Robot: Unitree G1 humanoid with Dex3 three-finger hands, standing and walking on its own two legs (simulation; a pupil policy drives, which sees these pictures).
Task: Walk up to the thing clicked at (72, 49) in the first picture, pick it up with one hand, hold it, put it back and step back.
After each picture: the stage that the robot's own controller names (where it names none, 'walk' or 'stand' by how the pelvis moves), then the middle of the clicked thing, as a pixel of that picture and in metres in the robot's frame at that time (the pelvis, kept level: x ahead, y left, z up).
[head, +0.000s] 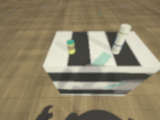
stand; (70, 46) +0.60 +0.22 +0.04
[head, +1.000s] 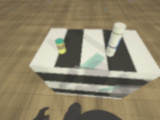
rise first; (60, 46) +0.55 +0.30 +0.05
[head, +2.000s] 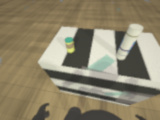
stand; (69, 44) +0.56 +0.21 +0.07
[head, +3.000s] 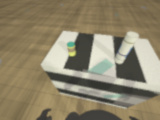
stand; (71, 48) +0.57 +0.21 +0.03
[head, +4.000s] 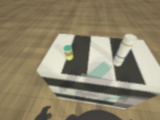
stand; (68, 52) +0.53 +0.22 +0.03
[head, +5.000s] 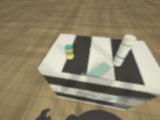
stand; (69, 51) +0.54 +0.22 +0.03
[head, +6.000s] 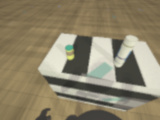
stand; (69, 52) +0.53 +0.21 +0.03
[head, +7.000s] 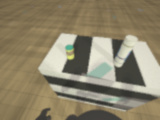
rise first; (69, 52) +0.54 +0.21 +0.03
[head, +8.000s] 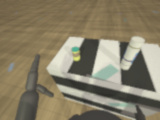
rise first; (75, 53) +0.54 +0.20 +0.04
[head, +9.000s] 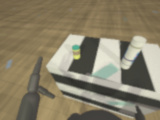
go down; (76, 52) +0.55 +0.20 +0.04
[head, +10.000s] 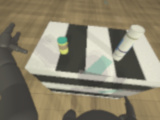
go down; (62, 45) +0.53 +0.19 +0.06
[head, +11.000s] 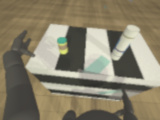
close in; (62, 45) +0.54 +0.20 +0.07
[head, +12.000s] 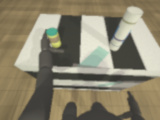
close; (54, 38) +0.55 +0.22 +0.10
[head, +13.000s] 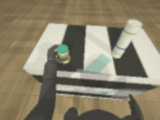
lift; (63, 54) +0.44 +0.18 +0.09
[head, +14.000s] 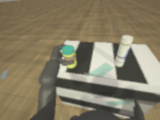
lift; (69, 57) +0.31 +0.14 +0.24
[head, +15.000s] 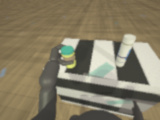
hold; (68, 57) +0.32 +0.15 +0.23
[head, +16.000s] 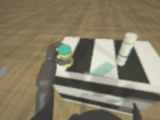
hold; (65, 56) +0.32 +0.16 +0.23
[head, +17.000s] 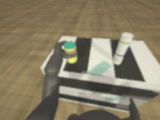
crouch; (70, 52) +0.38 +0.14 +0.21
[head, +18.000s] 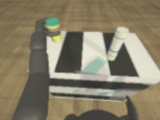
lower; (54, 30) +0.49 +0.20 +0.25
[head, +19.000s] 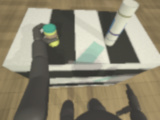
lower; (51, 35) +0.54 +0.19 +0.11
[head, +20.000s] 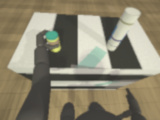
lower; (53, 42) +0.51 +0.20 +0.10
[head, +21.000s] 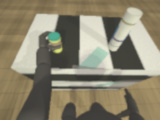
lower; (55, 43) +0.50 +0.19 +0.10
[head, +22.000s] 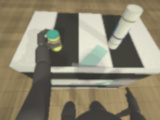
lower; (54, 41) +0.51 +0.19 +0.10
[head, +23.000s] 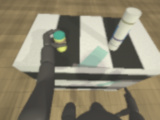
open; (60, 41) +0.52 +0.17 +0.10
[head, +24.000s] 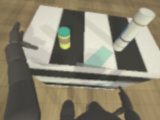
sink last; (64, 38) +0.51 +0.15 +0.10
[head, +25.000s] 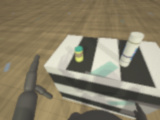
sink last; (78, 54) +0.52 +0.16 +0.07
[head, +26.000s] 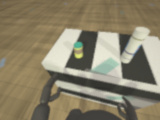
stand; (78, 50) +0.52 +0.15 +0.07
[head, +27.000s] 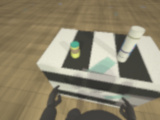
stand; (75, 49) +0.52 +0.16 +0.08
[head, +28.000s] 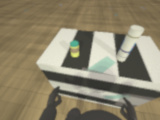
stand; (74, 49) +0.52 +0.16 +0.09
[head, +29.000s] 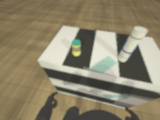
stand; (76, 47) +0.52 +0.16 +0.08
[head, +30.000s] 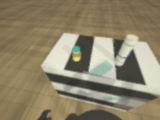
walk; (76, 53) +0.53 +0.16 +0.03
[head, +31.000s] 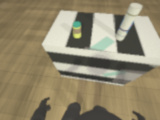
walk; (76, 30) +0.67 +0.16 +0.06
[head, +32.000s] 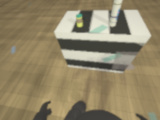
walk; (79, 20) +0.97 +0.21 +0.05
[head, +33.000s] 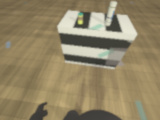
stand; (80, 18) +1.13 +0.20 +0.05
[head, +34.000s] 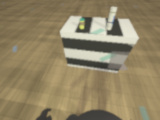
stand; (81, 23) +1.12 +0.19 +0.03
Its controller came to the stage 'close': yes
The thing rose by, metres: 0.22
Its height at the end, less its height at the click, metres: +0.00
